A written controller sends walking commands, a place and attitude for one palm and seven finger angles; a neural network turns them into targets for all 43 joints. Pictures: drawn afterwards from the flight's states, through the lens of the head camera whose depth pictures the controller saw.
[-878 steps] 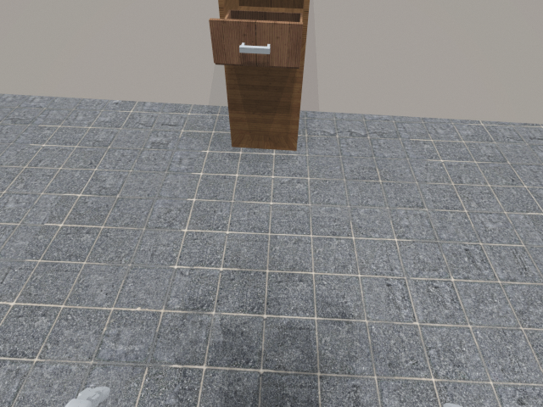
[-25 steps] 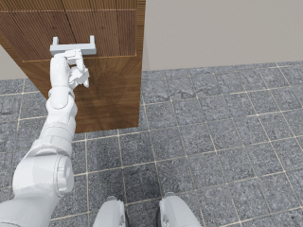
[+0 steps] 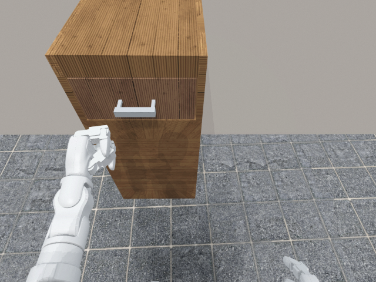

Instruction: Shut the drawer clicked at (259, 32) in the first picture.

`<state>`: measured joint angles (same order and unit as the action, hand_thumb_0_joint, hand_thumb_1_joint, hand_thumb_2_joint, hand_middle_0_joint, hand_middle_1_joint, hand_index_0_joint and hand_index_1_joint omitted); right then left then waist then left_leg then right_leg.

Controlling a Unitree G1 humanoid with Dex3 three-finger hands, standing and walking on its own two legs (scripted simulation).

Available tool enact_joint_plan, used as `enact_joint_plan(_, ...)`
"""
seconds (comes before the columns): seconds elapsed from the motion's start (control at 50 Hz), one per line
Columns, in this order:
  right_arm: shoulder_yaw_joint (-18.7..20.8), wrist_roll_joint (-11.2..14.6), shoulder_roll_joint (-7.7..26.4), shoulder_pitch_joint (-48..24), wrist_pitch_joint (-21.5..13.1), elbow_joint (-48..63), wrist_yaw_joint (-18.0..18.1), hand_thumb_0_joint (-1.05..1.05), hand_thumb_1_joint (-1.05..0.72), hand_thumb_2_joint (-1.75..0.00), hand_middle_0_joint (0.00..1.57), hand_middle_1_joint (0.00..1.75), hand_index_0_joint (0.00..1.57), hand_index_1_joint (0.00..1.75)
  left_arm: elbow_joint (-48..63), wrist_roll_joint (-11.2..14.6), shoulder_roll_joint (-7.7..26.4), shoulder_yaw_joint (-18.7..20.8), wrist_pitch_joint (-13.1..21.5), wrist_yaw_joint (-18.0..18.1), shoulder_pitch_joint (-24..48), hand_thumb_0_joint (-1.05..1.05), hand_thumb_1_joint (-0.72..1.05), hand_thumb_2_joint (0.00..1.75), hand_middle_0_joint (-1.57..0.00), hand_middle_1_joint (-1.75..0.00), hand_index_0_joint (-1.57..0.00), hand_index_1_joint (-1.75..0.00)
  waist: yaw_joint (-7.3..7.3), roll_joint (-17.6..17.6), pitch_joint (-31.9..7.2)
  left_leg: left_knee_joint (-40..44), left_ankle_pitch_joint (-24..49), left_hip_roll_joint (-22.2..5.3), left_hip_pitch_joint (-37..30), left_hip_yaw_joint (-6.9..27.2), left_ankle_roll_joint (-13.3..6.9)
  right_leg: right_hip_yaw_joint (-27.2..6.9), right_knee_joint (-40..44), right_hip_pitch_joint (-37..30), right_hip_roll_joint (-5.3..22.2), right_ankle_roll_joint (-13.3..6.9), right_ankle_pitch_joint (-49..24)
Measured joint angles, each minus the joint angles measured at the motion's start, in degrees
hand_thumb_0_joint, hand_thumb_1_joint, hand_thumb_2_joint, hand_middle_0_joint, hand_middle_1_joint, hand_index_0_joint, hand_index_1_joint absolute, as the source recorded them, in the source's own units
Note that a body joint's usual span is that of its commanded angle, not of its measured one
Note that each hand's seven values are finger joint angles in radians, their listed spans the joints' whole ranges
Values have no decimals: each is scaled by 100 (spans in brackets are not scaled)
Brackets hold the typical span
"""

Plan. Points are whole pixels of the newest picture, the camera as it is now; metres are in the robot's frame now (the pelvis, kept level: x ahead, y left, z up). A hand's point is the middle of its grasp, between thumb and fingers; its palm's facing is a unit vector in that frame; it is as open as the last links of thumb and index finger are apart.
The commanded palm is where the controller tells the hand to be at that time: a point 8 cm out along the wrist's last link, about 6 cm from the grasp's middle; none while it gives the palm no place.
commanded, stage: draw the hand back to the body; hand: left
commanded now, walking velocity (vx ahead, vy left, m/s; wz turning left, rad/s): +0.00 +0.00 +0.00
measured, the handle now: (136, 107) +0.57 +0.16 +0.00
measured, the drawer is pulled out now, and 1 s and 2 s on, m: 0.00 0.00 0.00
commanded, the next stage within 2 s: step back with the hand held close in 0.94 s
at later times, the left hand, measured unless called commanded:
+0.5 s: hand (51, 196) +0.23 +0.21 +0.15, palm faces +0.27 -0.91 -0.30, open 3.3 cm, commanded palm +0.19 +0.26 +0.17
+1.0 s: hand out of the picture +0.17 +0.24 +0.19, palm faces +0.41 -0.83 -0.38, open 3.3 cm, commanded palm +0.12 +0.28 +0.22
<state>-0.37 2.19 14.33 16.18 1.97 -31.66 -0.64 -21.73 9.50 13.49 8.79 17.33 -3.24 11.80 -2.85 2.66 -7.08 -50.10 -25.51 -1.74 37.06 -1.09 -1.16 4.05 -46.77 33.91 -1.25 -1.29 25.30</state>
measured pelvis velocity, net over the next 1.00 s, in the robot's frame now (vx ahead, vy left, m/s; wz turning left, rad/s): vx -0.01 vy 0.00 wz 0.01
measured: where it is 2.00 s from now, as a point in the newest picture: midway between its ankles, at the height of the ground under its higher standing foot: outside the picture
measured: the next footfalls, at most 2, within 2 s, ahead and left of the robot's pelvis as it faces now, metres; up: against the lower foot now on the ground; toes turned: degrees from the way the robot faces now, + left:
none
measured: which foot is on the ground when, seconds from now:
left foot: down 0.00-1.00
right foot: down 0.00-1.00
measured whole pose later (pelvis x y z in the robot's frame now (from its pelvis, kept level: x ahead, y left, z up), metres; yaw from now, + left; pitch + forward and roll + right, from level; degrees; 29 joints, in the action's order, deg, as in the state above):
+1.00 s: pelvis -0.01 +0.00 +0.04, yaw +0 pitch -5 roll -1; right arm -1.3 0.2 13.5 11.2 -5.7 -35.4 4.6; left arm 24.8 3.6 17.8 15.2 5.4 6.0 -30.0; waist 3.8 4.6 1.5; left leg -25.8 -14.7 -0.2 5.8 -2.0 -1.3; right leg 3.0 -23.4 3.3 -0.6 -1.0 14.9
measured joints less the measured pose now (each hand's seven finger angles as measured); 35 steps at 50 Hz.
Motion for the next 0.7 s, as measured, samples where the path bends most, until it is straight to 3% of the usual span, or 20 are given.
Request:
enact_joint_plan(0.08,-25,66,97,-217,-94,50,95,1,-91,-90,20,30,20,30,275,158,21,-115,-276,-328,-317,2,90,90,-140,-160,-140,-160,71,52,34,166,89,39,-330,16,-4,17,141,-330,31,1,-65)
enact_joint_plan(0.18,-79,82,27,-463,38,171,353,1,-91,-90,20,30,20,30,1026,-344,184,-436,-902,265,-1017,2,90,90,-140,-160,-140,-160,163,26,270,807,367,94,-1127,-112,-4,-110,620,-1015,72,12,-291)
enact_joint_plan(0.3,-217,34,-44,-607,-1,125,549,1,-91,-90,20,30,20,30,1854,-527,304,-440,-1289,704,-1643,2,90,90,-140,-160,-140,-160,315,56,507,1540,700,137,-1954,-144,-7,-142,1286,-1806,87,10,-592)
enact_joint_plan(0.5,-301,-95,-100,-639,-233,-124,516,1,-91,-90,20,30,21,30,3127,-541,355,-122,-1430,846,-2723,2,90,90,-140,-160,-140,-160,484,136,738,2302,1010,155,-2839,-129,4,-132,2089,-2712,73,11,-921)
enact_joint_plan(0.7,-178,-186,-83,-516,-516,-276,451,1,-91,-90,20,30,21,30,4437,-536,552,439,-1321,884,-3901,2,90,90,-140,-160,-141,-160,582,195,760,2497,1057,148,-3133,-121,6,-128,2360,-3042,56,15,-1007)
